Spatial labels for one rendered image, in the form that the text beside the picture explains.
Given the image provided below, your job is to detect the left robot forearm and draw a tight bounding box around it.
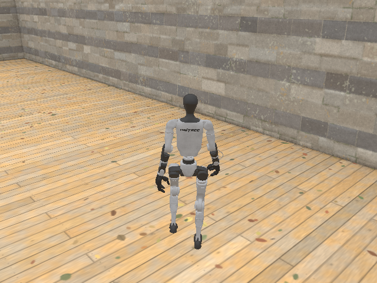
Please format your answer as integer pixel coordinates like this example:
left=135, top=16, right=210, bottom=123
left=157, top=144, right=170, bottom=176

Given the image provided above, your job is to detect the right robot forearm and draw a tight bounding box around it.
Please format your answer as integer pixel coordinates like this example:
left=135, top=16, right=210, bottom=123
left=210, top=143, right=220, bottom=166

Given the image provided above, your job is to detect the robot left foot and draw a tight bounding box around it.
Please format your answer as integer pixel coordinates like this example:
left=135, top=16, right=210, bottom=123
left=169, top=223, right=178, bottom=233

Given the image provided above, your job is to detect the robot left upper arm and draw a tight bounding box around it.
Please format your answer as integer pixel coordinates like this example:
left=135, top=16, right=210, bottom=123
left=164, top=119, right=178, bottom=153

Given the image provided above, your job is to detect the robot right hand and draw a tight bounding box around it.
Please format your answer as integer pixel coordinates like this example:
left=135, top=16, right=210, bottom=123
left=207, top=163, right=220, bottom=176

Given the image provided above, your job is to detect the robot right upper arm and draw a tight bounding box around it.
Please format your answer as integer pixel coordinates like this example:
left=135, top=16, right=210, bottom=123
left=202, top=120, right=216, bottom=152

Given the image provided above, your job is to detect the robot left shin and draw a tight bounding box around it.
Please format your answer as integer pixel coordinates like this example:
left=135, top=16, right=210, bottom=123
left=170, top=186, right=178, bottom=225

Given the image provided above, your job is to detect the robot left hand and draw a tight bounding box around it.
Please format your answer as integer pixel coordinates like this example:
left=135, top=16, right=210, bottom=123
left=156, top=174, right=170, bottom=193

